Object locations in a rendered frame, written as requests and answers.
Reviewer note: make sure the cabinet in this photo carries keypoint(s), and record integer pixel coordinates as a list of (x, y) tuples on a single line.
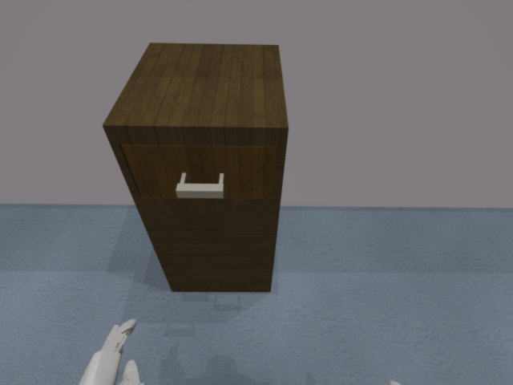
[(206, 94)]

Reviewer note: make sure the handle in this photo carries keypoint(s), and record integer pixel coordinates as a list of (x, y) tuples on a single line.
[(200, 190)]

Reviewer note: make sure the drawer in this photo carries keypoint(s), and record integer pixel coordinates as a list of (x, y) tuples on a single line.
[(157, 169)]

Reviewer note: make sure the left robot hand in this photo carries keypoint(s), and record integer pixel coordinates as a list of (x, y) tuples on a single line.
[(104, 366)]

